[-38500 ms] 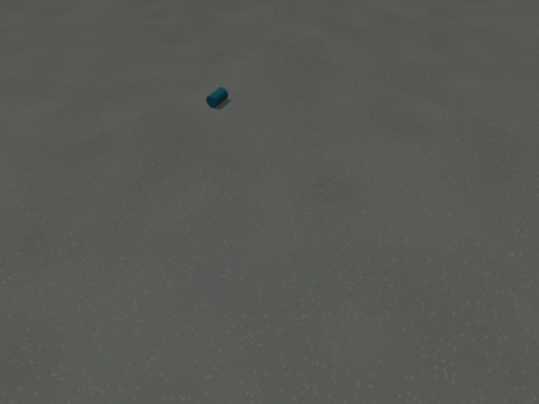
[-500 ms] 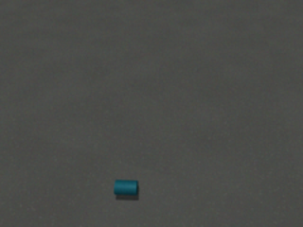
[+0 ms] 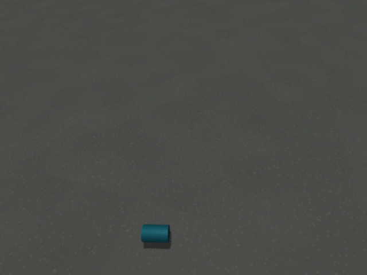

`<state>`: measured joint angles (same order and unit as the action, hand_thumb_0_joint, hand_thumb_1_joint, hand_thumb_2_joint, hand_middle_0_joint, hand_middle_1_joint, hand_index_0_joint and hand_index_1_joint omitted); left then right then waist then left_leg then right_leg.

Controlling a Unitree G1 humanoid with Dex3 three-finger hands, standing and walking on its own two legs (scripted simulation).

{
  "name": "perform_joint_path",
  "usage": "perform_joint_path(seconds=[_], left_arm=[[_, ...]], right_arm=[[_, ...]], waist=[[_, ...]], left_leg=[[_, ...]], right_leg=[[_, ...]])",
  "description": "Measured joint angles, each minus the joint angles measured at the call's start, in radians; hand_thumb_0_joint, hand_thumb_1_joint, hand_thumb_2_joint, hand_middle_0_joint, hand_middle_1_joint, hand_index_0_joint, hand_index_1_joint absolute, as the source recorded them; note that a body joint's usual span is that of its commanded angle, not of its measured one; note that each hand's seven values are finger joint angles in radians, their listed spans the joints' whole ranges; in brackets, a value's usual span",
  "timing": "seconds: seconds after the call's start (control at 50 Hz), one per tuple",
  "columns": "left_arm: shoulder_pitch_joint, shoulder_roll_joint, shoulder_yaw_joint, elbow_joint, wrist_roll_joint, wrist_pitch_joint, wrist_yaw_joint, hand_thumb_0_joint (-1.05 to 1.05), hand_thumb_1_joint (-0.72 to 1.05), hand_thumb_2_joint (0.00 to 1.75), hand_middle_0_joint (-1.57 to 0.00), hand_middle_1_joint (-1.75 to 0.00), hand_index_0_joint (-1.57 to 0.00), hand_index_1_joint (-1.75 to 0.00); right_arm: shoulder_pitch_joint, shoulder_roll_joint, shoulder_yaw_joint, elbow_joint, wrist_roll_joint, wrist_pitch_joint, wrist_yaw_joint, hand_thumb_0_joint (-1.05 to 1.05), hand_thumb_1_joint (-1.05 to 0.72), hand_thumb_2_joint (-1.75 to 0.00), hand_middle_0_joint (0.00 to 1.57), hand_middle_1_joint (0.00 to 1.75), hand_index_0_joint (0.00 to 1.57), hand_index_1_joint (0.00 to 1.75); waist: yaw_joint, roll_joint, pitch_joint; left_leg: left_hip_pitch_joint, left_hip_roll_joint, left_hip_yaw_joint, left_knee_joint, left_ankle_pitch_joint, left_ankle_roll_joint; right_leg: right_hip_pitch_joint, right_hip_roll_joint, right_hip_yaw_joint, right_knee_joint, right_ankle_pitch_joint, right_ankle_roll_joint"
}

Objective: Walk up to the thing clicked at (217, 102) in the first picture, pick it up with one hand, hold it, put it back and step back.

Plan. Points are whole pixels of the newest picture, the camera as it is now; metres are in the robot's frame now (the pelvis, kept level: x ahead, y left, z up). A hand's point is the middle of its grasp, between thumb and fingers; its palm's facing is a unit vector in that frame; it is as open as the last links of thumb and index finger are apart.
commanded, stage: stand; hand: left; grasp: from above
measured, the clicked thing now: (155, 233) +0.52 +0.21 -0.73
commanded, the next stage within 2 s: step back in 1.62 s
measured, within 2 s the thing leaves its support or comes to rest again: neither
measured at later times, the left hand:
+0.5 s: hand out of the picture +0.06 +0.23 -0.15, palm faces +0.02 -0.94 -0.33, open 7.4 cm
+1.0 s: hand out of the picture +0.08 +0.22 -0.15, palm faces +0.00 -0.94 -0.33, open 7.4 cm
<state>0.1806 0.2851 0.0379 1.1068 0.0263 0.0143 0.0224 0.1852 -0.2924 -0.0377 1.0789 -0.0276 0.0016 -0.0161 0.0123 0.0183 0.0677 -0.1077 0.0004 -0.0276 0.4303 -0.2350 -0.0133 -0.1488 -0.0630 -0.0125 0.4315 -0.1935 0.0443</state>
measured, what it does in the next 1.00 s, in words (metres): stands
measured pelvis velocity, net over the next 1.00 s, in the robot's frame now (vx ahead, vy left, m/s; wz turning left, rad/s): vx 0.01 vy -0.01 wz -0.02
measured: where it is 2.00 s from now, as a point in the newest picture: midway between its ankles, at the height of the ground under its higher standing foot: outside the picture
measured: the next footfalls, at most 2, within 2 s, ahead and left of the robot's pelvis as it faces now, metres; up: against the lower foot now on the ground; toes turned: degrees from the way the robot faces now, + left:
none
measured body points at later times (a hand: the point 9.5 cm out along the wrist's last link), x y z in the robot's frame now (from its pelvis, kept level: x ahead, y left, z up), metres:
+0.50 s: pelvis +0.00 -0.01 +0.00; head +0.00 -0.02 +0.45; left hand +0.06 +0.28 -0.13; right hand +0.06 -0.30 -0.14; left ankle +0.01 +0.13 -0.74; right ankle +0.03 -0.15 -0.74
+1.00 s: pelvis +0.01 -0.01 +0.00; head +0.02 -0.02 +0.45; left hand +0.08 +0.27 -0.13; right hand +0.07 -0.30 -0.14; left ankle +0.01 +0.13 -0.74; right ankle +0.03 -0.15 -0.74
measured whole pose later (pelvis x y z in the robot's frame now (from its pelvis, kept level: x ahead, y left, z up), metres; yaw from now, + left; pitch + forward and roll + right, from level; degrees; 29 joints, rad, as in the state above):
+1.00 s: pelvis +0.01 -0.01 +0.00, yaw -1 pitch -4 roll +0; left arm 0.12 0.30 0.03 1.14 0.01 0.00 0.00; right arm 0.14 -0.32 -0.01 1.13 -0.02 0.00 0.00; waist 0.00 0.02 0.07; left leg -0.07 0.03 -0.02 0.34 -0.21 -0.04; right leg -0.13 -0.03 -0.01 0.37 -0.18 0.02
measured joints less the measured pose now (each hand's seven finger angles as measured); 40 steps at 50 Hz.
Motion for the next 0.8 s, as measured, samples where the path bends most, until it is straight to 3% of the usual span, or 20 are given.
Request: perform_joint_path(seconds=[0.8], left_arm=[[-0.052, 0.016, -0.008, 0.043, -0.014, -0.006, -0.018, 0.01, 0.91, 0.9, -0.2, -0.3, -0.2, -0.3]], right_arm=[[-0.037, -0.028, 0.024, 0.048, 0.01, -0.003, 0.01, 0.01, -0.91, -0.9, 0.21, 0.3, 0.2, 0.29]], waist=[[-0.011, 0.004, 0.005]], left_leg=[[0.034, 0.025, 0.009, -0.08, 0.029, -0.019]], right_leg=[[0.017, 0.024, 0.005, -0.056, 0.021, -0.019]])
